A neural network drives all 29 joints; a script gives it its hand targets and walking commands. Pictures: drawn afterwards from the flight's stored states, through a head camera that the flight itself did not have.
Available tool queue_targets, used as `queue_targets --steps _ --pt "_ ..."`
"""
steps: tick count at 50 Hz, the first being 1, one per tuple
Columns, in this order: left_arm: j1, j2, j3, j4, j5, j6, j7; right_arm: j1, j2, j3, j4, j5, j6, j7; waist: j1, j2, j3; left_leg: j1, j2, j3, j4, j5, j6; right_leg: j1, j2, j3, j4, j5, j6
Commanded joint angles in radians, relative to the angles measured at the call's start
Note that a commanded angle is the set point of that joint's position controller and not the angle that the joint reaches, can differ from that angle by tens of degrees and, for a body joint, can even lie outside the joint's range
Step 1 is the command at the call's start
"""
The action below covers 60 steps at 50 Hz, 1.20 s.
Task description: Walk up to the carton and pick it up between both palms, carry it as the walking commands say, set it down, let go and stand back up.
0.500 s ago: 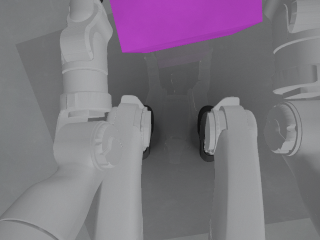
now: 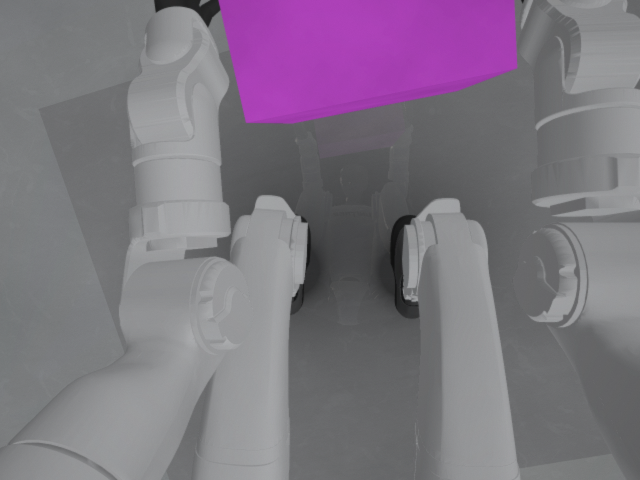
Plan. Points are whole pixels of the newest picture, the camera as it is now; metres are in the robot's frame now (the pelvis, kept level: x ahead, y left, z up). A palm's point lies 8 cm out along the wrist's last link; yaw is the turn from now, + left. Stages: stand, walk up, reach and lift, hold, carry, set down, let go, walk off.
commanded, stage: reach and lift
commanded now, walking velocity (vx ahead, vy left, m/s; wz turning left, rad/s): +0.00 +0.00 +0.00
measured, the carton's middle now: (361, 27) +0.53 +0.00 -0.16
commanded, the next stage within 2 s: none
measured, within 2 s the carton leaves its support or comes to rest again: neither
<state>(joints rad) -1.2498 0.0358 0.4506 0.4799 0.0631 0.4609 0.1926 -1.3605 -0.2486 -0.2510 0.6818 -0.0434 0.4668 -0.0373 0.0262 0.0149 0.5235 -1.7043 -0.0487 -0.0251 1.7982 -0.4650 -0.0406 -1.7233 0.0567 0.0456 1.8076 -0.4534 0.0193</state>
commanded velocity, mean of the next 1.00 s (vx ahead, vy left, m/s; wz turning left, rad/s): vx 0.00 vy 0.00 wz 0.00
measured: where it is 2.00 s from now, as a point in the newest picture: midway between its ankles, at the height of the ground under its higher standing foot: (349, 283)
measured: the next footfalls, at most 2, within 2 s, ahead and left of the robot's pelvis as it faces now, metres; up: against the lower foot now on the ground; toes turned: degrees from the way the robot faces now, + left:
none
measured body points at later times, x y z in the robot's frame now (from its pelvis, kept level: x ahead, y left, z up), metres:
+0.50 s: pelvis +0.00 +0.00 +0.06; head +0.32 -0.01 +0.37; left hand +0.52 +0.16 -0.02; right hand +0.55 -0.15 -0.03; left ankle +0.16 +0.13 -0.46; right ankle +0.16 -0.12 -0.46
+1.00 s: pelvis +0.01 -0.01 +0.11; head +0.29 -0.01 +0.45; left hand +0.49 +0.16 +0.05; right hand +0.52 -0.15 +0.04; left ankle +0.16 +0.13 -0.46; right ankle +0.16 -0.12 -0.46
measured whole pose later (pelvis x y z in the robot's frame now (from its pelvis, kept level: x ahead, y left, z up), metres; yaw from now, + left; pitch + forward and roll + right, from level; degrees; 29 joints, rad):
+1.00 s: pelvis +0.01 -0.01 +0.11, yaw +0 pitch +12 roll +1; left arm -1.03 -0.02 0.40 0.40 0.07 0.48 0.19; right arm -1.12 -0.17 -0.25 0.57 -0.07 0.48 -0.03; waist 0.04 0.01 0.52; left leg -1.22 -0.05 -0.05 1.41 -0.39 -0.04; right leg -1.24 0.05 0.05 1.42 -0.39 0.00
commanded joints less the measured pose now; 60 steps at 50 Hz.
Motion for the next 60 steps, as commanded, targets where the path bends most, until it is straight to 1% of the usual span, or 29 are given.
queue_targets --steps 1,2,3,5,6,7,8,10,12,15,16,17,21,22,24,28,31,32,34,35,38,39,44,45,46,47,50,56,60 --pt "-0.879 -0.994 -0.722 -0.129 -0.232 -0.019 -0.314 -0.757 1.162 0.514 -0.2 0.198 -0.046 0.239 0.024 -0.075 -2.455 0.643 -0.111 0.084 -0.22 0.133 0.024 0.732 0.109 -0.088 -0.212 0.122 -0.012" --pt "-0.875 -1.001 -0.76 -0.197 -0.244 -0.015 -0.31 -0.778 1.169 0.561 -0.285 0.226 -0.046 0.235 0.035 -0.065 -2.574 0.711 -0.114 0.083 -0.216 0.203 0.021 0.788 0.117 -0.085 -0.21 0.193 -0.01" --pt "-0.865 -0.983 -0.768 -0.191 -0.253 -0.011 -0.311 -0.766 1.165 0.565 -0.288 0.244 -0.044 0.228 0.047 -0.052 -2.565 0.711 -0.113 0.092 -0.224 0.216 0.019 0.828 0.117 -0.074 -0.225 0.205 -0.01" --pt "-0.832 -0.989 -0.758 -0.132 -0.237 -0.01 -0.314 -0.695 1.173 0.519 -0.193 0.201 -0.038 0.23 0.018 -0.063 -2.449 0.672 -0.108 0.081 -0.239 0.16 0.023 0.762 0.111 -0.083 -0.233 0.142 -0.012" --pt "-0.871 -0.967 -0.732 -0.154 -0.216 -0.015 -0.315 -0.712 1.189 0.504 -0.194 0.197 -0.038 0.233 0.045 -0.052 -2.442 0.66 -0.102 0.091 -0.255 0.134 0.024 0.769 0.108 -0.074 -0.251 0.123 -0.01" --pt "-0.844 -1.0 -0.746 -0.147 -0.233 -0.013 -0.319 -0.717 1.172 0.525 -0.236 0.192 -0.044 0.231 0.024 -0.073 -2.459 0.649 -0.111 0.084 -0.251 0.14 0.024 0.803 0.11 -0.069 -0.265 0.139 -0.015" --pt "-0.827 -1.003 -0.765 -0.176 -0.235 -0.011 -0.318 -0.736 1.179 0.56 -0.275 0.209 -0.045 0.23 0.045 -0.049 -2.539 0.709 -0.109 0.087 -0.256 0.189 0.021 0.831 0.11 -0.07 -0.254 0.183 -0.015" --pt "-0.858 -0.999 -0.764 -0.138 -0.237 -0.008 -0.32 -0.752 1.163 0.538 -0.262 0.204 -0.046 0.229 0.037 -0.045 -2.487 0.696 -0.111 0.086 -0.279 0.159 0.019 0.829 0.111 -0.064 -0.279 0.153 -0.013" --pt "-0.819 -0.996 -0.767 -0.201 -0.256 -0.013 -0.325 -0.728 1.205 0.587 -0.318 0.22 -0.035 0.22 0.044 -0.109 -2.591 0.702 -0.116 0.086 -0.271 0.18 0.031 0.938 0.111 -0.058 -0.29 0.188 0.0" --pt "-0.775 -1.001 -0.758 -0.126 -0.233 0.004 -0.33 -0.725 1.2 0.56 -0.284 0.222 -0.032 0.223 0.059 -0.069 -2.489 0.708 -0.106 0.077 -0.313 0.121 0.033 0.898 0.105 -0.051 -0.316 0.123 -0.006" --pt "-0.803 -0.987 -0.769 -0.147 -0.232 -0.006 -0.327 -0.682 1.189 0.542 -0.225 0.208 -0.031 0.232 0.043 -0.074 -2.429 0.677 -0.103 0.079 -0.313 0.116 0.029 0.859 0.106 -0.054 -0.325 0.116 -0.005" --pt "-0.796 -0.994 -0.776 -0.18 -0.239 -0.006 -0.33 -0.695 1.211 0.57 -0.297 0.212 -0.033 0.227 0.044 -0.087 -2.51 0.735 -0.107 0.075 -0.33 0.152 0.033 0.929 0.105 -0.053 -0.335 0.15 -0.002" --pt "-0.806 -1.034 -0.788 -0.156 -0.246 0.001 -0.331 -0.68 1.185 0.522 -0.271 0.185 -0.038 0.231 0.012 -0.028 -2.47 0.804 -0.109 0.066 -0.364 0.127 0.02 0.881 0.11 -0.061 -0.356 0.113 -0.017" --pt "-0.721 -1.041 -0.781 -0.136 -0.24 -0.001 -0.331 -0.661 1.194 0.567 -0.286 0.194 -0.038 0.234 0.033 -0.074 -2.479 0.783 -0.107 0.063 -0.352 0.17 0.026 0.895 0.108 -0.06 -0.361 0.148 -0.013" --pt "-0.774 -1.038 -0.833 -0.247 -0.265 -0.011 -0.329 -0.621 1.212 0.59 -0.3 0.214 -0.034 0.229 0.02 -0.041 -2.582 0.842 -0.109 0.068 -0.354 0.235 0.015 0.976 0.116 -0.049 -0.36 0.235 -0.015" --pt "-0.727 -1.022 -0.811 -0.209 -0.245 -0.009 -0.322 -0.656 1.221 0.633 -0.357 0.227 -0.041 0.227 0.06 -0.081 -2.552 0.842 -0.109 0.06 -0.388 0.21 0.025 1.01 0.11 -0.035 -0.398 0.202 -0.009" --pt "-0.699 -1.038 -0.805 -0.156 -0.243 0.0 -0.331 -0.613 1.195 0.578 -0.294 0.199 -0.034 0.23 0.026 -0.08 -2.439 0.831 -0.102 0.049 -0.431 0.146 0.025 0.982 0.102 -0.042 -0.437 0.142 -0.01" --pt "-0.714 -1.014 -0.812 -0.203 -0.235 -0.014 -0.328 -0.584 1.24 0.589 -0.281 0.208 -0.036 0.232 0.054 -0.055 -2.464 0.841 -0.105 0.058 -0.422 0.17 0.028 1.01 0.106 -0.027 -0.434 0.168 -0.011" --pt "-0.662 -1.039 -0.82 -0.187 -0.242 -0.012 -0.329 -0.583 1.212 0.618 -0.321 0.208 -0.044 0.231 0.06 -0.066 -2.476 0.864 -0.102 0.057 -0.444 0.194 0.02 1.038 0.104 -0.031 -0.448 0.187 -0.009" --pt "-0.693 -1.034 -0.829 -0.22 -0.256 -0.015 -0.329 -0.586 1.232 0.625 -0.342 0.2 -0.039 0.228 0.042 -0.082 -2.521 0.92 -0.108 0.048 -0.457 0.193 0.023 1.069 0.106 -0.031 -0.46 0.179 -0.01" --pt "-0.678 -1.028 -0.825 -0.206 -0.241 -0.013 -0.325 -0.575 1.224 0.612 -0.309 0.201 -0.044 0.235 0.055 -0.064 -2.448 0.897 -0.108 0.051 -0.473 0.176 0.022 1.032 0.105 -0.025 -0.485 0.156 -0.012" --pt "-0.706 -1.061 -0.852 -0.207 -0.25 -0.006 -0.328 -0.55 1.203 0.567 -0.286 0.183 -0.047 0.238 0.003 -0.011 -2.447 0.931 -0.107 0.042 -0.487 0.168 0.01 1.027 0.106 -0.034 -0.491 0.16 -0.023" --pt "-0.615 -1.047 -0.814 -0.174 -0.224 -0.01 -0.329 -0.549 1.237 0.608 -0.318 0.189 -0.044 0.238 0.045 -0.067 -2.42 0.949 -0.106 0.038 -0.529 0.143 0.024 1.088 0.098 -0.02 -0.542 0.124 -0.012" --pt "-0.639 -1.061 -0.846 -0.195 -0.236 -0.01 -0.327 -0.537 1.238 0.597 -0.29 0.19 -0.044 0.243 0.019 -0.057 -2.39 0.973 -0.101 0.029 -0.55 0.132 0.021 1.062 0.1 -0.03 -0.546 0.119 -0.014" --pt "-0.657 -1.074 -0.864 -0.208 -0.249 -0.017 -0.335 -0.526 1.236 0.606 -0.308 0.195 -0.05 0.243 0.014 -0.035 -2.407 0.984 -0.1 0.03 -0.553 0.164 0.018 1.077 0.098 -0.02 -0.554 0.149 -0.02" --pt "-0.613 -1.078 -0.844 -0.187 -0.232 -0.01 -0.33 -0.547 1.225 0.61 -0.327 0.192 -0.052 0.25 0.041 -0.043 -2.412 1.023 -0.103 0.029 -0.568 0.173 0.02 1.074 0.099 -0.022 -0.562 0.135 -0.017" --pt "-0.622 -1.077 -0.85 -0.201 -0.243 -0.008 -0.331 -0.49 1.236 0.593 -0.285 0.176 -0.047 0.247 0.003 -0.047 -2.374 1.035 -0.104 0.025 -0.592 0.159 0.015 1.103 0.098 -0.023 -0.598 0.139 -0.02" --pt "-0.574 -1.081 -0.837 -0.183 -0.218 -0.017 -0.346 -0.489 1.275 0.626 -0.324 0.184 -0.056 0.256 0.057 -0.07 -2.337 1.049 -0.106 0.024 -0.653 0.148 0.028 1.193 0.091 -0.004 -0.653 0.125 -0.013" --pt "-0.532 -1.11 -0.846 -0.173 -0.208 -0.016 -0.357 -0.469 1.274 0.643 -0.335 0.181 -0.061 0.263 0.038 -0.061 -2.326 1.128 -0.097 0.014 -0.688 0.167 0.024 1.204 0.092 0.0 -0.692 0.139 -0.013"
